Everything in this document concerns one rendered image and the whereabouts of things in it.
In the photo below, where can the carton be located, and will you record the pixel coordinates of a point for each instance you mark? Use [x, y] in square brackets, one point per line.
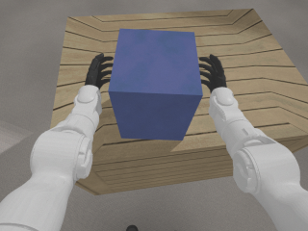
[155, 86]

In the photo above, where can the left robot upper arm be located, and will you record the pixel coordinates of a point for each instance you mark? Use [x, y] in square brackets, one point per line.
[59, 160]

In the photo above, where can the pedestal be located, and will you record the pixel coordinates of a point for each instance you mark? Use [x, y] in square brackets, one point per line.
[271, 93]

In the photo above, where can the left robot hand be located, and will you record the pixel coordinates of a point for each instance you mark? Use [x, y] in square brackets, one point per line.
[94, 75]

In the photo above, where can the robot left forearm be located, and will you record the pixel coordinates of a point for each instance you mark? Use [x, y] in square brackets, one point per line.
[84, 117]

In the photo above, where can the robot right forearm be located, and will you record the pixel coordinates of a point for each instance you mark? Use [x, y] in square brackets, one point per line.
[235, 130]

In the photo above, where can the right robot upper arm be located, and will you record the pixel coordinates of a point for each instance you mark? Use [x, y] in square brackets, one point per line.
[270, 173]

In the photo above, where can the right robot hand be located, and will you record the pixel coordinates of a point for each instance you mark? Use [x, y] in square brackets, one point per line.
[216, 76]

